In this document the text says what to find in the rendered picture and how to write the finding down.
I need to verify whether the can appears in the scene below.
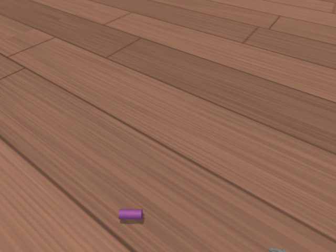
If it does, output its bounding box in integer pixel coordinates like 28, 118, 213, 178
118, 209, 142, 219

